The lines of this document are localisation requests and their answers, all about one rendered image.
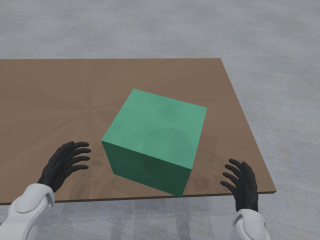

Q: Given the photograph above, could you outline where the carton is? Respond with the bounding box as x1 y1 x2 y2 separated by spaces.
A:
101 89 207 198

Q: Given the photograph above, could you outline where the left robot forearm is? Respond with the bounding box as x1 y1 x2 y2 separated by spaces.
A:
0 183 55 240

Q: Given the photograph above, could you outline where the right robot forearm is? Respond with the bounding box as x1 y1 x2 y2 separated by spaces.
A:
229 209 271 240

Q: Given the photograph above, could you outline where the table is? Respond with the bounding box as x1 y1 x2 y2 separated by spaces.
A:
0 58 277 226

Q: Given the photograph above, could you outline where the left robot hand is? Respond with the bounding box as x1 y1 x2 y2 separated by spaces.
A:
37 141 91 193

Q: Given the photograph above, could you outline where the right robot hand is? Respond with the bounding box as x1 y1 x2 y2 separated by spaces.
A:
220 159 259 212

